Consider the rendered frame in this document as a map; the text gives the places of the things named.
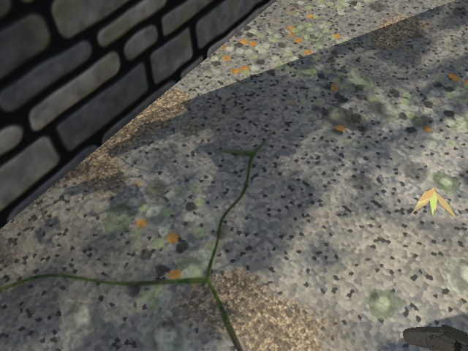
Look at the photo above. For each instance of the right robot hand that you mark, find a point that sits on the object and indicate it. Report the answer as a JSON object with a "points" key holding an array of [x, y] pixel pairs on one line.
{"points": [[445, 338]]}

